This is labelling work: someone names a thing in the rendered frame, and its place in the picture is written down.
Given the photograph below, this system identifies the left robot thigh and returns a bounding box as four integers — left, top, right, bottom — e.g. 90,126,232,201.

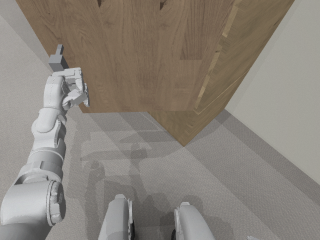
98,198,133,240

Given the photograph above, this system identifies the right robot shin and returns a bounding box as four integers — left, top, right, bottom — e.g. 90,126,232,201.
175,202,190,240

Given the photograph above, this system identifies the robot left forearm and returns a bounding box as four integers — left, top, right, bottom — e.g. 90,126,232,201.
0,107,67,226

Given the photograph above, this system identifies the left robot hand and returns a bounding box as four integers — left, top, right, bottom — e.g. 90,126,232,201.
43,67,90,115

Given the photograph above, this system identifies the robot left upper arm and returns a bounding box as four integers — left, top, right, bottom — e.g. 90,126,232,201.
0,180,66,240

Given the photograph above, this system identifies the cupboard door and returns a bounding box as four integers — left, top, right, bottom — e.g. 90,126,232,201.
15,0,235,113

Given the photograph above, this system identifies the handle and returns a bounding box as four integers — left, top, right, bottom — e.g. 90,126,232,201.
48,44,76,87

